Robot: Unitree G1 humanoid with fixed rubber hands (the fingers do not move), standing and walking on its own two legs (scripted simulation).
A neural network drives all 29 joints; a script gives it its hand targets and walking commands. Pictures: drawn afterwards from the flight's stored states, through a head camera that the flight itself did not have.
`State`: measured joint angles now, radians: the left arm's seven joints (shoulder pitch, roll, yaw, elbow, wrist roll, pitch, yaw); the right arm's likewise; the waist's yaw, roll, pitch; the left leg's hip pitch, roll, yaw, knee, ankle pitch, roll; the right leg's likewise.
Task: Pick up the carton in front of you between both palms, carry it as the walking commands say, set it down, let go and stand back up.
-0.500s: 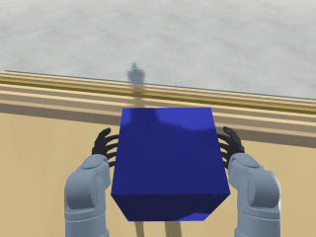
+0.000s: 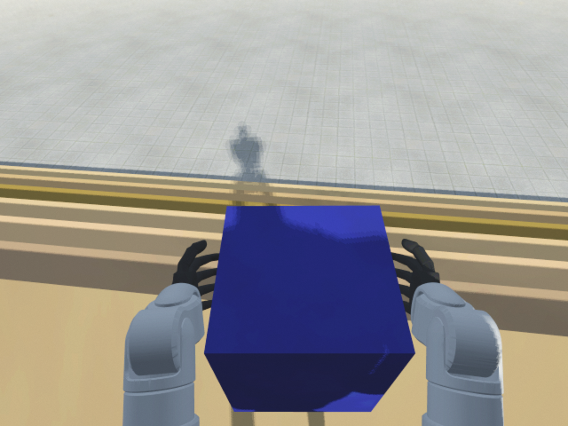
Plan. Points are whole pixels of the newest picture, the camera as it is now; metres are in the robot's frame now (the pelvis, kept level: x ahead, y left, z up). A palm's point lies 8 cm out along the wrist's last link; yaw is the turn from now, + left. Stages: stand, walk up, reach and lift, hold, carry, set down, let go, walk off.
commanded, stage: carry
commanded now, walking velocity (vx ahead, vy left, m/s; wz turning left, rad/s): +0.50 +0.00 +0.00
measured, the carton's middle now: (302, 314) +0.27 +0.00 +0.01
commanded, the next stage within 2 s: none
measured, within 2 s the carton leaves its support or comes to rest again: neither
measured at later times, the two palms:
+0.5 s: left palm (221, 103) +0.67 +0.16 +0.12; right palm (373, 101) +0.66 -0.14 +0.13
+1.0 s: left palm (228, 51) +0.96 +0.18 +0.11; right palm (342, 46) +0.99 -0.12 +0.11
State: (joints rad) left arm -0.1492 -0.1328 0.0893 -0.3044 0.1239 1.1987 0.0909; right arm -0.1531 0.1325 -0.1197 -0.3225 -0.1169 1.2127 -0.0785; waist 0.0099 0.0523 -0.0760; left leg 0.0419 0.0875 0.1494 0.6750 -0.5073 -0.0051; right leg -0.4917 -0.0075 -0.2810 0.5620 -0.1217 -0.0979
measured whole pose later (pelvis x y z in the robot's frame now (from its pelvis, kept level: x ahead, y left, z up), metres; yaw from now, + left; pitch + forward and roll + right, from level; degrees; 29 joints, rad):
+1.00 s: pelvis +0.61 +0.00 -0.01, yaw +1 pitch +4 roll -1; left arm -0.70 -0.06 0.22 0.08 0.08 1.18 0.14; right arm -0.67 0.02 -0.28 0.02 -0.07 1.21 -0.11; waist 0.11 0.03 0.01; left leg -0.46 0.00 0.04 1.25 -0.43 0.06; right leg -0.44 0.07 -0.08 0.83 -0.43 -0.10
